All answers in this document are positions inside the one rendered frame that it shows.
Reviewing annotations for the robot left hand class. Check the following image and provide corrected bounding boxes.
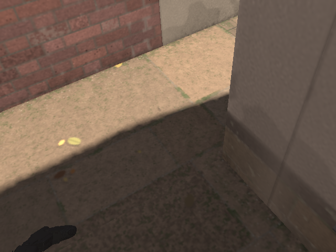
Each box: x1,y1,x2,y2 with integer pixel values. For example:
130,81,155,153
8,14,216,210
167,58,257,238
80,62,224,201
12,225,77,252

